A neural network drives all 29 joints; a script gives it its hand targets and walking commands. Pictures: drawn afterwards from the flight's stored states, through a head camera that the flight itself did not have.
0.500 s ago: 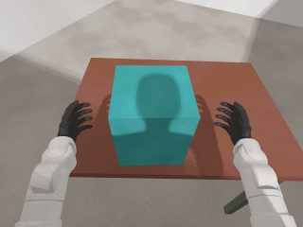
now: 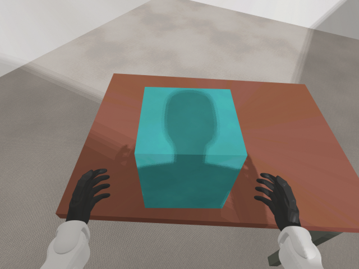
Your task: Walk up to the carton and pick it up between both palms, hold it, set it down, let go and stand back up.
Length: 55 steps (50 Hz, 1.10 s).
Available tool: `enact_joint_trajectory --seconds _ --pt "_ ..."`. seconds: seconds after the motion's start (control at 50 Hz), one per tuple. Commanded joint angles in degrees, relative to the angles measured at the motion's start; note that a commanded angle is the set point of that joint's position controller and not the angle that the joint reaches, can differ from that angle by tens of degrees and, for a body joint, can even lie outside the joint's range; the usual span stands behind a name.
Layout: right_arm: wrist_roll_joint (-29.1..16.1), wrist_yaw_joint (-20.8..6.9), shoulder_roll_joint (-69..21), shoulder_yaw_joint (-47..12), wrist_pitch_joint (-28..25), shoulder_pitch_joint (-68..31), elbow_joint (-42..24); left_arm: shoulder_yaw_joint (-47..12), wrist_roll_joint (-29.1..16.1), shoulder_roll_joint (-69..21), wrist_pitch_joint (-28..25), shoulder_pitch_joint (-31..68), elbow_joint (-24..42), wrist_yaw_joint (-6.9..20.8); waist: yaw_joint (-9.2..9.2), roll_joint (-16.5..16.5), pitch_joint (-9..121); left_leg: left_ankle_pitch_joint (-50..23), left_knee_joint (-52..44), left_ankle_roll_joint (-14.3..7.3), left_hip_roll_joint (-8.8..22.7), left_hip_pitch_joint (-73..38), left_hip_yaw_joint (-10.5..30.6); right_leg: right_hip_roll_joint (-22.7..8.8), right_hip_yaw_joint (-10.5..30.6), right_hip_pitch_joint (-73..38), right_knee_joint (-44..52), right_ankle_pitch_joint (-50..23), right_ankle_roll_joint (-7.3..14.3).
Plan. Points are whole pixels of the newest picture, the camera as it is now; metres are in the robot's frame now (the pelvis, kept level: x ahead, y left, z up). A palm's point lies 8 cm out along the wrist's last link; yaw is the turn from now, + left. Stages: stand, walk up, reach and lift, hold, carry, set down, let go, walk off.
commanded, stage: set down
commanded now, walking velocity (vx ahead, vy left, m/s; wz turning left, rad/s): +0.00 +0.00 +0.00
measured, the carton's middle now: (185, 151) +0.38 +0.01 +0.02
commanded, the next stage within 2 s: let go in 1.32 s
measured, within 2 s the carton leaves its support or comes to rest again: neither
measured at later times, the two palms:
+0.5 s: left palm (81, 252) +0.15 +0.21 -0.03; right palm (283, 258) +0.16 -0.21 -0.02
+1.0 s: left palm (79, 253) +0.15 +0.22 -0.06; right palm (279, 265) +0.15 -0.21 -0.06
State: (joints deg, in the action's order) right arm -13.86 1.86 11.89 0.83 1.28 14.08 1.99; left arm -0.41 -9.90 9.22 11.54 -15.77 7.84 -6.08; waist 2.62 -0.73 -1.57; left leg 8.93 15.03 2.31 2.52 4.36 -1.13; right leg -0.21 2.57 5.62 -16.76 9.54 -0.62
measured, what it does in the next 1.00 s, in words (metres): stands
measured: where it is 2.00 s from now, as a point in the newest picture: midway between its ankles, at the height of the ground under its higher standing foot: outside the picture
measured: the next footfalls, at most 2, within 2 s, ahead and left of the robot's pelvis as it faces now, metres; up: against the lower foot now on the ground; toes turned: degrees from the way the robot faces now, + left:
none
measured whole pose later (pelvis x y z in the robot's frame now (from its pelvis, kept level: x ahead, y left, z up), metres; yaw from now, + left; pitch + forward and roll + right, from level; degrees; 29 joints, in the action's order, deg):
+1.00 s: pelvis +0.00 +0.01 +0.00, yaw +0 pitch -4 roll +0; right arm -3.6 -1.5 9.5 0.4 -8.8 17.3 26.4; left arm -2.4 -4.1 11.4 3.2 -17.2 -18.9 -4.0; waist 1.4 -1.4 -5.2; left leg 10.5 16.7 1.7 2.0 1.7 -1.5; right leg -0.7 2.9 2.9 -18.1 10.8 -1.1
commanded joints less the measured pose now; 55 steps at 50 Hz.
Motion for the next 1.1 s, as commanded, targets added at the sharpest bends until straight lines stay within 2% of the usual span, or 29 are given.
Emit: enact_joint_trajectory --seconds 0.0,0.08,0.16,0.18,0.26,0.38,0.44,0.46,0.5,0.54,0.56,0.58,0.6,0.68,0.72,0.74,0.78,0.84,0.86,0.88,0.9,0.98,1.04,1.08 --pt "0.3 -0.9 5.3 1.1 -6.5 4.3 -10.2 1.1 1.8 3.3 -7.0 -2.0 9.4 0.7 -0.05 0.3 5.2 -19.2 1.4 0.4 -4.0 -8.9 -1.3 2.8 -1.3 0.9 4.4 -10.4 1.2" --pt "1.6 -1.6 4.6 2.2 -10.3 6.1 -13.0 -0.2 0.8 4.4 -11.4 -4.6 8.6 0.1 0.62 -0.8 4.4 -17.5 1.5 0.2 -4.0 -7.9 -1.8 2.4 -1.5 1.2 4.2 -9.9 1.2" --pt "2.9 -2.6 3.4 2.6 -13.1 8.5 -11.7 -1.2 0.5 4.7 -16.4 -6.7 5.6 -0.7 1.36 -1.6 3.1 -15.0 1.1 -0.1 -3.7 -6.9 -2.4 2.0 -0.4 1.9 3.8 -8.6 1.7" --pt "2.8 -3.0 3.4 2.7 -13.7 8.8 -11.5 -1.7 0.4 4.5 -17.6 -6.9 4.9 -0.8 0.91 -1.3 3.5 -14.7 1.0 -0.1 -3.5 -6.6 -2.0 2.0 -0.2 1.8 3.6 -9.1 2.0" --pt "3.4 -3.8 3.6 2.5 -15.8 10.8 -5.3 -3.5 1.1 3.4 -21.1 -8.9 -0.4 -0.7 0.25 0.3 3.6 -16.0 1.5 1.0 -3.2 -7.6 -1.9 2.2 -0.3 2.8 3.2 -9.0 2.7" --pt "3.8 -4.6 4.5 2.3 -17.3 8.7 4.5 -2.8 3.1 3.4 -22.9 -7.7 -8.0 -0.6 -0.4 1.2 1.3 -12.3 1.7 1.1 -2.9 -6.7 -1.3 2.2 -1.2 4.4 3.5 -5.3 3.2" --pt "4.0 -4.7 4.3 2.2 -17.2 6.5 7.9 -2.9 4.0 3.7 -22.1 -5.2 -9.1 -0.8 -0.75 2.7 0.9 -10.0 1.3 1.1 -3.1 -5.8 -1.3 2.0 -1.4 4.5 3.4 -3.0 3.1" --pt "4.6 -4.7 4.4 2.4 -16.9 5.6 9.3 -2.9 3.8 3.4 -21.4 -4.4 -10.8 -0.9 -0.78 2.1 0.4 -9.9 1.1 0.8 -3.2 -5.3 -1.1 2.1 -1.1 4.1 3.2 -3.2 3.0" --pt "4.8 -4.6 4.3 2.3 -17.2 4.6 8.5 -2.8 3.9 4.2 -20.9 -3.4 -9.8 -1.0 -0.44 2.3 1.4 -9.4 1.3 0.6 -3.0 -4.8 -1.4 2.0 -1.2 3.3 2.7 -3.5 2.9" --pt "5.8 -4.5 4.3 2.8 -17.7 3.7 8.2 -2.5 3.6 4.0 -20.7 -2.3 -9.4 -0.8 -0.41 1.1 3.0 -9.0 1.4 0.2 -3.0 -5.5 -1.7 1.7 -1.3 3.1 2.6 -4.2 2.5" --pt "6.2 -4.6 4.4 3.1 -17.5 3.0 9.7 -1.9 3.6 4.5 -20.0 -2.0 -12.1 -0.7 -0.83 0.7 2.4 -8.5 1.3 0.1 -3.0 -4.7 -1.9 1.7 -1.3 2.5 2.9 -3.6 2.3" --pt "6.4 -4.5 4.4 3.1 -17.6 3.2 9.6 -2.0 3.7 4.6 -19.9 -2.1 -11.2 -0.7 -0.56 0.5 2.5 -7.9 1.2 -0.1 -2.9 -4.4 -1.8 1.6 -1.4 2.1 2.9 -3.9 2.3" --pt "6.4 -4.4 4.2 2.7 -17.1 2.9 11.7 -1.7 4.3 4.7 -19.0 -2.6 -14.3 -0.5 -0.57 0.3 1.2 -6.8 0.6 -0.4 -3.1 -4.3 -2.3 1.3 -1.2 2.3 3.2 -2.7 2.1" --pt "7.7 -3.4 3.9 1.8 -15.6 2.5 12.0 0.3 4.0 5.9 -16.6 -1.2 -16.7 0.9 -0.46 -2.0 -0.1 -4.6 0.4 -0.8 -3.4 -4.2 -2.6 1.0 -1.3 2.5 3.5 -1.5 1.5" --pt "8.1 -3.1 4.0 1.9 -14.9 1.4 12.2 0.3 4.3 6.1 -15.4 -0.3 -15.9 1.2 -0.47 -1.8 -0.7 -3.3 0.2 -0.7 -3.1 -3.9 -2.4 1.0 -1.5 2.4 3.5 -0.1 1.5" --pt "8.3 -3.0 3.1 1.5 -14.5 1.6 12.9 0.4 4.3 6.0 -14.6 -0.5 -17.8 1.4 -0.69 -2.6 -1.6 -2.5 -0.5 -1.1 -3.3 -3.8 -2.8 1.1 -1.5 2.5 4.1 0.9 1.2" --pt "9.4 -2.9 3.4 1.5 -13.2 0.6 13.6 0.0 4.4 5.9 -13.3 2.3 -17.6 1.6 -1.07 -1.7 -1.8 -1.1 -0.7 -1.3 -3.2 -3.6 -2.9 1.1 -2.1 2.9 4.3 2.4 1.3" --pt "9.7 -3.0 3.2 1.3 -12.4 0.5 15.6 0.0 5.6 6.1 -11.3 2.9 -18.3 2.0 -1.82 0.0 -2.4 -2.5 -0.7 -1.2 -3.1 -4.9 -2.9 1.1 -2.1 3.1 4.3 1.9 1.4" --pt "9.7 -3.0 3.4 1.5 -12.5 0.3 14.6 0.3 5.6 6.7 -11.3 3.2 -16.5 2.0 -1.55 0.3 -1.4 -3.6 -0.4 -0.8 -3.2 -5.3 -3.0 1.1 -2.3 2.9 4.1 0.9 1.4" --pt "10.3 -3.1 3.4 1.7 -12.4 -0.6 15.7 -0.1 5.9 6.5 -10.8 3.7 -18.8 2.0 -1.7 0.3 -1.8 -3.3 -0.4 -0.8 -3.2 -5.5 -3.1 1.2 -2.2 3.2 4.4 1.7 1.3" --pt "10.2 -3.2 3.1 1.6 -12.6 -0.9 14.9 0.1 5.9 6.7 -10.8 4.4 -16.6 1.9 -1.28 1.0 -1.0 -3.9 -0.2 -0.9 -3.3 -5.7 -3.3 1.1 -2.2 2.9 4.1 0.9 1.1" --pt "10.9 -3.2 3.0 1.5 -13.0 -0.8 18.3 0.9 7.0 7.8 -10.5 4.8 -19.3 2.5 -1.79 1.5 0.6 -6.5 0.8 -0.5 -3.2 -6.8 -3.2 1.1 -2.5 2.5 3.4 -2.3 1.3" --pt "11.1 -3.1 3.3 1.2 -14.2 -0.9 19.7 1.5 7.6 8.5 -10.9 4.6 -19.1 2.7 -1.84 2.8 2.7 -11.6 2.4 0.2 -3.1 -7.4 -3.1 1.2 -2.2 1.6 2.1 -6.4 1.4" --pt "11.3 -3.1 3.7 1.2 -15.0 -1.3 22.4 2.1 8.1 8.8 -11.0 4.0 -21.9 3.1 -2.39 3.1 3.6 -14.5 3.1 0.5 -3.4 -8.4 -3.1 1.4 -2.6 1.4 1.9 -9.3 1.1"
